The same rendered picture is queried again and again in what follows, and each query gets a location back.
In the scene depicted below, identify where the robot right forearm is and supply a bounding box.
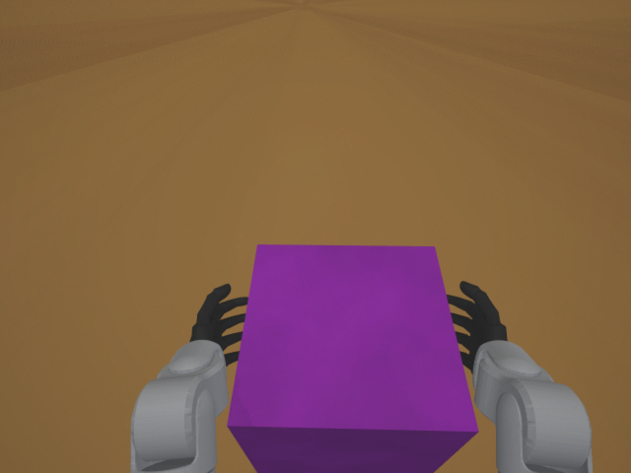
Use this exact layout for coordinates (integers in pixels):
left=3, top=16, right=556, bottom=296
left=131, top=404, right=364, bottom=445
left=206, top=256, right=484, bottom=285
left=472, top=340, right=593, bottom=473

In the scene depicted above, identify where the robot right hand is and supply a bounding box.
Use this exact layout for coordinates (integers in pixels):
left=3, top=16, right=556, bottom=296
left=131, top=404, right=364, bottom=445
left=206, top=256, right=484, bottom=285
left=447, top=281, right=508, bottom=373

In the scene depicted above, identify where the carton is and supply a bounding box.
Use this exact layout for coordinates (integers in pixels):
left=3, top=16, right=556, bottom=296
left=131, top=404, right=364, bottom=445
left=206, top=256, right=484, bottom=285
left=227, top=244, right=478, bottom=473

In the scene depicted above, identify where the robot left hand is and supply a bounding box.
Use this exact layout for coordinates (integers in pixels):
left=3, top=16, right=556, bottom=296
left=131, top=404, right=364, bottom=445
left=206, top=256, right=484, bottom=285
left=189, top=284, right=248, bottom=367

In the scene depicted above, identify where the robot left forearm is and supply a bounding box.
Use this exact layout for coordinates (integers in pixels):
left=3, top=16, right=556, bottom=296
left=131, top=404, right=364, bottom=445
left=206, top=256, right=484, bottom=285
left=130, top=340, right=229, bottom=473

